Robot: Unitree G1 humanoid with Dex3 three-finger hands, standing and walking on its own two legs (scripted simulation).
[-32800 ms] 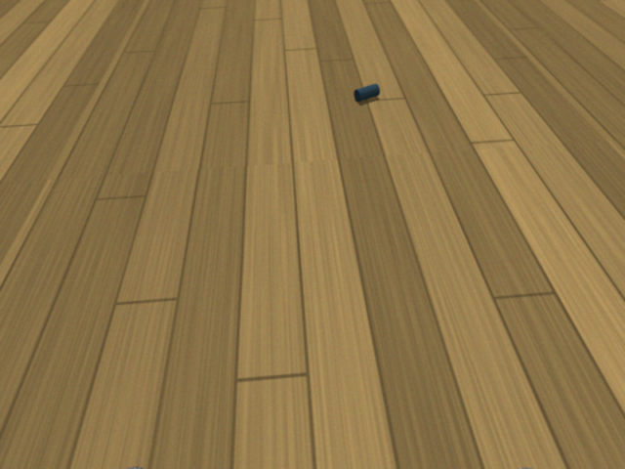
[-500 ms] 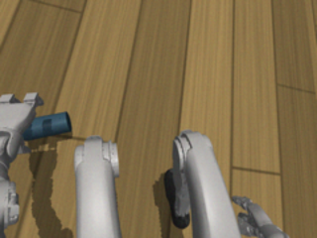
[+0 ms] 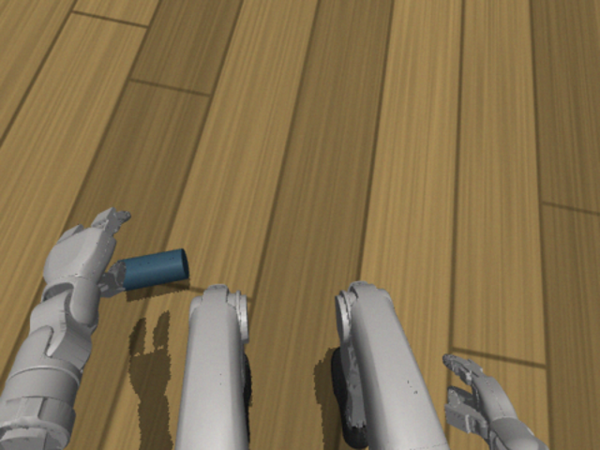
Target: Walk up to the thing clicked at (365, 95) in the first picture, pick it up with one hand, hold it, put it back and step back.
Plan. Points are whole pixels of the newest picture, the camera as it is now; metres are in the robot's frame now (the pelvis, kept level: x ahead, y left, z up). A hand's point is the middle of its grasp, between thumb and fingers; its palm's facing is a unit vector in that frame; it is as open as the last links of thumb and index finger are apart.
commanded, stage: home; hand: left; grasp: from above
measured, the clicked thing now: (154, 269) +0.40 +0.32 -0.41
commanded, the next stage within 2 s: none
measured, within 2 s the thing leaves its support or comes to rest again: neither
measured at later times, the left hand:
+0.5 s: hand (66, 350) +0.23 +0.22 +0.10, palm faces +0.01 -0.93 -0.37, open 7.4 cm
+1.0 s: hand out of the picture +0.22 +0.19 +0.22, palm faces +0.17 -0.97 -0.20, open 7.4 cm
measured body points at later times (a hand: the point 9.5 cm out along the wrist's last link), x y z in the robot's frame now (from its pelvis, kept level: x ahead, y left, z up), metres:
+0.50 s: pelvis +0.04 +0.00 +0.18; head +0.13 +0.02 +0.62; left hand +0.23 +0.26 +0.13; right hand +0.26 -0.21 +0.10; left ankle +0.08 +0.12 -0.41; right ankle +0.09 -0.13 -0.41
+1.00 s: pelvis +0.08 +0.00 +0.26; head +0.10 +0.00 +0.71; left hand +0.21 +0.24 +0.23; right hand +0.27 -0.23 +0.21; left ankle +0.08 +0.12 -0.41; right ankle +0.09 -0.13 -0.41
